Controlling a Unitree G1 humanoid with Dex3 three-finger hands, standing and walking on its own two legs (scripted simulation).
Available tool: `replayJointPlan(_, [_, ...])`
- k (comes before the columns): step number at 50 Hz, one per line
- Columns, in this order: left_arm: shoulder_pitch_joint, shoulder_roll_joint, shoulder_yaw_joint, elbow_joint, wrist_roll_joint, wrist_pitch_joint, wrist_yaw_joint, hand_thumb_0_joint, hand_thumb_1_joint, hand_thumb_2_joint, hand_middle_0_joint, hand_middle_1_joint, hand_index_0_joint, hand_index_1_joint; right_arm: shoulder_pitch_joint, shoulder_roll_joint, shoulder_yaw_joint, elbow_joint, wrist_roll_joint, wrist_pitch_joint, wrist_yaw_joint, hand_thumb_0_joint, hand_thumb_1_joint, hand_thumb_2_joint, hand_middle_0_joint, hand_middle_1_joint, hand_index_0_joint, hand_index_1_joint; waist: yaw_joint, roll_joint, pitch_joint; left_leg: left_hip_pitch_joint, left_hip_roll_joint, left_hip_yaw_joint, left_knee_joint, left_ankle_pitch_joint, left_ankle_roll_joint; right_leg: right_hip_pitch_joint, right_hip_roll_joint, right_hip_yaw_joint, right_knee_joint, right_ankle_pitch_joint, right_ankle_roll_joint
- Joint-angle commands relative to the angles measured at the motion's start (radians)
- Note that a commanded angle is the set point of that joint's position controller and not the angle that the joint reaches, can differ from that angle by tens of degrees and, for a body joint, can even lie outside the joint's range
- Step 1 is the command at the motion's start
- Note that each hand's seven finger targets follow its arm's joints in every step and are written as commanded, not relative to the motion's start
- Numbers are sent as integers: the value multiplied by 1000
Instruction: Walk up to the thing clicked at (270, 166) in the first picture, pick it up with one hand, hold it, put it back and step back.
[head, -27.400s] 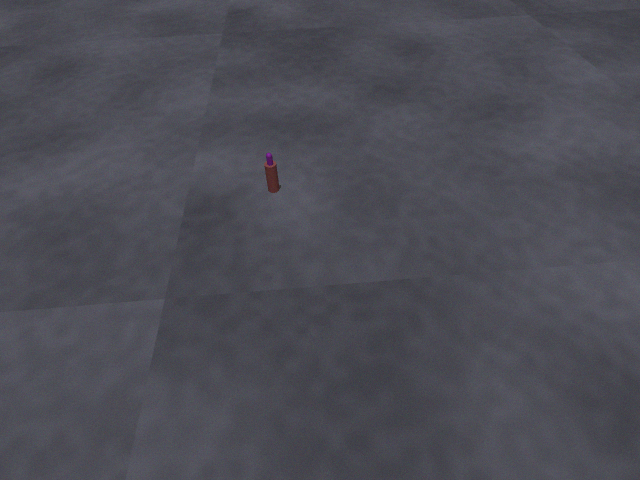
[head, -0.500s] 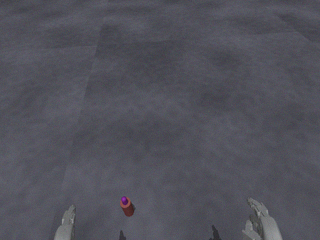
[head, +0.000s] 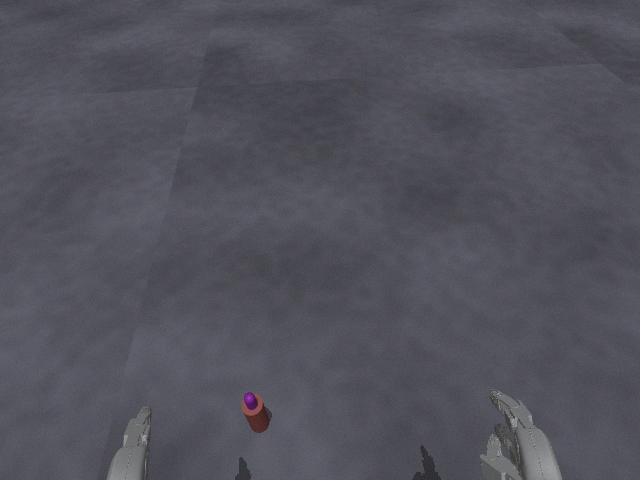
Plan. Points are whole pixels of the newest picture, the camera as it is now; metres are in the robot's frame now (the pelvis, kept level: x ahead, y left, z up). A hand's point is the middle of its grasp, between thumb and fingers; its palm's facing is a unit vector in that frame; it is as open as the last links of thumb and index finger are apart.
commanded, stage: home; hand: left
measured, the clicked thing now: (254, 410) +0.42 +0.19 -0.62
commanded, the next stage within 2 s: stand in 0.56 s
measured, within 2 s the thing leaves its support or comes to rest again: neither
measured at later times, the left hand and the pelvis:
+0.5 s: hand out of the picture +0.17 +0.18 -0.06, palm faces +0.11 -0.95 -0.28, open 17.4 cm; pelvis +0.00 +0.00 +0.00, yaw +0 degrees
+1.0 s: hand out of the picture +0.16 +0.18 -0.06, palm faces +0.08 -0.95 -0.30, open 11.9 cm; pelvis -0.01 +0.00 +0.00, yaw +0 degrees
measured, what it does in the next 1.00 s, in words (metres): stands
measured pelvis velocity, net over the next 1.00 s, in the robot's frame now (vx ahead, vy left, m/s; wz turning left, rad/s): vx -0.01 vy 0.00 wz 0.00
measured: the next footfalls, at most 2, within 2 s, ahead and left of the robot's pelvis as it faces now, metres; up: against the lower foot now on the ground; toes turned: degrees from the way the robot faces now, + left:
none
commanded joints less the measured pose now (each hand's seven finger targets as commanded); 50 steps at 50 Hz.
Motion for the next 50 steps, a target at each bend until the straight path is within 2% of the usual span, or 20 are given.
replayJointPlan(1, [-18,86,43,-183,8,-50,14,0,-546,60,-50,-58,-50,-57,-62,-115,-53,-153,0,-53,-15,0,-899,-901,200,300,200,300,-11,-12,-115,83,-32,22,-152,203,21,71,31,-20,-147,187,-18])
replayJointPlan(2, [-15,102,62,-194,8,-52,15,0,-569,46,-47,-54,-48,-53,-56,-111,-51,-152,-1,-53,-16,0,-899,-901,200,300,200,300,-3,-1,-130,88,-34,26,-141,229,21,80,30,-16,-146,214,-17])
replayJointPlan(3, [-25,92,42,-189,8,-50,12,0,-558,52,-48,-55,-48,-55,-63,-113,-50,-152,1,-54,-14,0,-899,-901,200,300,200,300,-9,-9,-108,89,-31,22,-153,217,20,62,33,-22,-142,197,-18])
replayJointPlan(7, [-24,90,48,-171,8,-47,16,0,-565,49,-47,-55,-48,-54,-57,-117,-53,-145,0,-52,-12,0,-899,-901,200,300,200,300,-3,14,-99,85,-26,11,-169,208,14,64,37,-30,-131,181,-23])
replayJointPlan(8, [-17,95,56,-189,10,-49,16,0,-571,45,-47,-54,-47,-53,-56,-111,-53,-151,-1,-52,-13,0,-899,-901,200,300,200,300,0,16,-138,104,-25,13,-156,250,14,77,38,-29,-129,216,-23])
replayJointPlan(16, [-18,100,57,-175,9,-45,15,0,-569,46,-47,-54,-47,-53,-50,-112,-54,-149,-2,-46,-15,0,-899,-901,200,300,200,300,-2,-10,-128,95,-30,23,-139,287,18,96,31,-22,-136,264,-17])
replayJointPlan(20, [-31,82,43,-162,7,-47,13,0,-563,50,-48,-56,-48,-55,-59,-117,-53,-147,-1,-46,-10,0,-899,-901,200,300,200,300,-9,-15,-83,83,-26,16,-165,202,18,65,34,-26,-144,177,-20])
replayJointPlan(21, [-33,99,59,-191,9,-50,16,0,-540,64,-50,-60,-51,-59,-64,-111,-52,-154,-2,-47,-9,0,-899,-902,200,300,200,300,3,4,-106,83,-30,18,-160,209,18,80,30,-24,-147,187,-21])
replayJointPlan(26, [-11,83,45,-166,8,-48,14,0,-537,65,-50,-60,-51,-59,-58,-114,-52,-150,-2,-47,-10,0,-899,-901,200,300,200,300,-7,-9,-97,89,-30,24,-159,205,19,70,29,-23,-150,186,-19])
replayJointPlan(28, [-21,93,55,-168,8,-48,13,0,-526,72,-51,-62,-52,-61,-56,-113,-52,-151,-2,-50,-10,0,-899,-901,200,300,200,300,-8,-4,-103,85,-34,28,-151,199,22,71,27,-18,-156,187,-17])
replayJointPlan(33, [-37,87,45,-182,8,-53,13,0,-548,59,-49,-58,-50,-57,-63,-118,-54,-156,-2,-52,-11,0,-899,-902,200,300,200,300,-8,-10,-103,80,-29,18,-173,147,22,61,31,-24,-152,132,-21])
replayJointPlan(35, [-46,91,46,-182,7,-53,13,0,-388,219,-200,-218,-200,-217,-64,-115,-51,-153,-1,-52,-11,0,-900,-900,200,300,200,300,-2,17,-85,76,-29,20,-178,136,19,46,31,-24,-151,119,-22])
replayJointPlan(36, [-32,93,50,-182,9,-54,15,0,-308,299,-200,-298,-200,-297,-59,-119,-55,-154,-2,-53,-14,0,-900,-900,200,300,200,300,-8,4,-116,90,-27,19,-174,154,20,56,33,-24,-149,137,-23])
replayJointPlan(43, [-34,87,44,-170,8,-60,15,0,252,859,-200,-300,-200,-301,-70,-115,-50,-158,-2,-61,-15,0,-900,-900,200,300,200,300,1,-19,-73,51,-33,26,-175,83,26,42,27,-17,-169,72,-20])
replayJointPlan(45, [-29,99,56,-172,8,-63,17,0,412,900,-200,-300,-200,-301,-72,-115,-52,-157,-2,-60,-14,0,-900,-900,200,300,200,300,9,-9,-87,54,-35,26,-174,94,24,49,27,-18,-166,79,-21])
replayJointPlan(46, [-25,98,55,-166,10,-63,16,0,492,900,-200,-300,-200,-301,-67,-118,-55,-159,-2,-60,-15,0,-900,-900,200,300,200,300,1,-19,-100,63,-34,30,-168,103,24,49,27,-15,-169,89,-20])
replayJointPlan(47, [-28,100,53,-165,8,-64,16,0,572,900,-200,-300,-200,-301,-72,-114,-49,-157,-1,-60,-14,0,-900,-900,200,300,200,300,4,-20,-61,46,-36,33,-171,81,25,36,25,-15,-176,67,-20])
replayJointPlan(48, [-33,100,55,-179,8,-64,16,0,652,900,-200,-300,-200,-301,-65,-113,-49,-156,-2,-62,-14,0,-900,-900,200,300,200,300,-1,-8,-90,58,-34,27,-170,91,25,48,26,-14,-168,79,-20])
replayJointPlan(49, [-188,245,100,172,101,-164,-39,0,732,900,-200,-300,-200,-301,-108,-256,-94,56,-115,12,45,0,-900,-900,200,300,200,300,31,-79,22,99,1,-32,-192,256,56,187,-57,87,-181,182,-83])
replayJointPlan(50, [-155,255,105,262,113,-203,-65,0,812,900,-200,-300,-200,-301,-77,-252,-103,97,-123,42,81,0,-900,-900,200,300,200,300,30,-101,-36,134,5,-15,-175,243,79,208,-79,108,-185,213,-106])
